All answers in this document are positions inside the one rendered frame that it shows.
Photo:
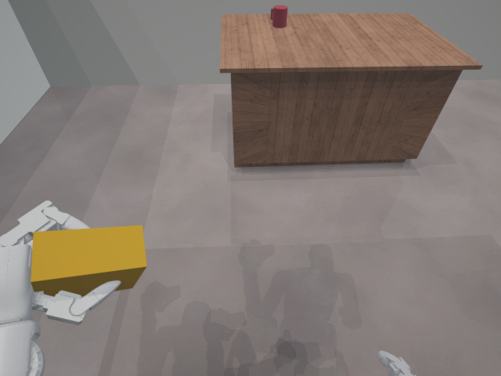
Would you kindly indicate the sponge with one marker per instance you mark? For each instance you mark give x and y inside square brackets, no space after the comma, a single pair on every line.
[78,261]

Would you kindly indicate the table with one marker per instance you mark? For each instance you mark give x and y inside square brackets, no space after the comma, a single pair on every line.
[335,88]

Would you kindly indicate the robot left hand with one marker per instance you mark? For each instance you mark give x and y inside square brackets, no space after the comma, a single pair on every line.
[18,301]

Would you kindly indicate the left robot forearm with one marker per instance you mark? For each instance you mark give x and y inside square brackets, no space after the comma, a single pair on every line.
[19,354]

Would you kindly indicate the robot right hand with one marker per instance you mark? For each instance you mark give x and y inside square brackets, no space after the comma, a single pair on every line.
[396,366]

